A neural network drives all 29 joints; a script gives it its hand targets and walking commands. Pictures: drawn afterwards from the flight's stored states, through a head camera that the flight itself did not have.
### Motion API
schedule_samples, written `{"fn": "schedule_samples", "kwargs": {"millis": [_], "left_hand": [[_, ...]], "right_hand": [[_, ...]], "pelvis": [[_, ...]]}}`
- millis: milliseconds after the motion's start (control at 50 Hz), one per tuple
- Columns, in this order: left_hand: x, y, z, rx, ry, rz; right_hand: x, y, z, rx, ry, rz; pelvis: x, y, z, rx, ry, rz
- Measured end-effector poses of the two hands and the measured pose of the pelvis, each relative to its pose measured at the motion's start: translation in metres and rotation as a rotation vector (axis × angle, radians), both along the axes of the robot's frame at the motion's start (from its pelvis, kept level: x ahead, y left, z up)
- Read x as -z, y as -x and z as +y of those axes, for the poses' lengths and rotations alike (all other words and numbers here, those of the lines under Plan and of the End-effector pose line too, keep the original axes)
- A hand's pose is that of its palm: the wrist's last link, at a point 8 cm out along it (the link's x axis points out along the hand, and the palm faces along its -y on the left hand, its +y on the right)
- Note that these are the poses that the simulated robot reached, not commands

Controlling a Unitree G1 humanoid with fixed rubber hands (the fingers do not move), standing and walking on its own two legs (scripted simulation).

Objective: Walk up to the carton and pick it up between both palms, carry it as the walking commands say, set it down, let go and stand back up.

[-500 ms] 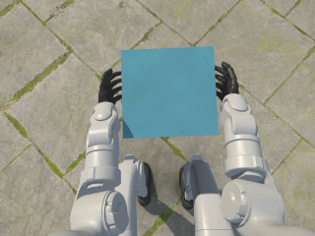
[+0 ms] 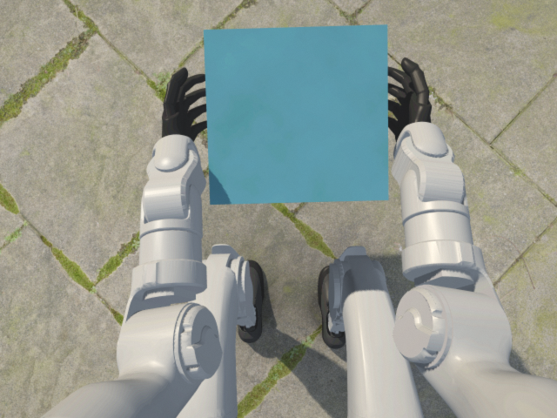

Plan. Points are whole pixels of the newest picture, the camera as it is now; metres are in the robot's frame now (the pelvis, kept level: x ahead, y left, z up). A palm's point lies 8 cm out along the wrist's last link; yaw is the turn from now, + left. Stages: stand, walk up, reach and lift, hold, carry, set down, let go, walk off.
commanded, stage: set down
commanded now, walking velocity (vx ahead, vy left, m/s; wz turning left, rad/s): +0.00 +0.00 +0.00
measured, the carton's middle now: (292, 134) +0.48 +0.00 -0.17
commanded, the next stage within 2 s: none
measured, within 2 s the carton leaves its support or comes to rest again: neither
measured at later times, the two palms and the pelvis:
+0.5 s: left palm (207, 136) +0.50 +0.14 -0.22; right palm (383, 137) +0.49 -0.16 -0.22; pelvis -0.03 +0.00 -0.06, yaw +1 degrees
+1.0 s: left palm (206, 127) +0.53 +0.15 -0.27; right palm (366, 136) +0.51 -0.14 -0.29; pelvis -0.02 +0.00 -0.11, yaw +2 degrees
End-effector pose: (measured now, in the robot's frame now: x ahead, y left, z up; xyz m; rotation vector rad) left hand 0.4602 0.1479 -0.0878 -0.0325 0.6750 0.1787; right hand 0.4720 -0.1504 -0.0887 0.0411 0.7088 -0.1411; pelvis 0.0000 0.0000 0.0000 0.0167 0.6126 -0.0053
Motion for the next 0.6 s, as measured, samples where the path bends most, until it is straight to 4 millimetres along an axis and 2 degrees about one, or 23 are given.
{"fn": "schedule_samples", "kwargs": {"millis": [300, 460, 520, 600], "left_hand": [[0.063, -0.015, 0.004, -0.005, 0.012, 0.011], [0.116, -0.034, -0.002, 0.032, 0.008, -0.028], [0.135, -0.036, -0.006, 0.03, 0.021, -0.017], [0.133, -0.038, -0.008, 0.031, 0.013, -0.003]], "right_hand": [[0.064, -0.014, 0.004, 0.004, -0.004, 0.013], [0.118, -0.022, -0.003, 0.047, -0.023, -0.028], [0.139, -0.021, -0.007, 0.061, -0.035, -0.015], [0.139, -0.024, -0.009, 0.05, -0.029, 0.0]], "pelvis": [[0.032, 0.007, 0.002, -0.01, 0.007, 0.004], [0.052, 0.025, 0.0, -0.018, 0.007, -0.12], [0.067, 0.026, -0.002, -0.02, 0.005, -0.107], [0.077, 0.025, -0.004, -0.021, 0.001, -0.125]]}}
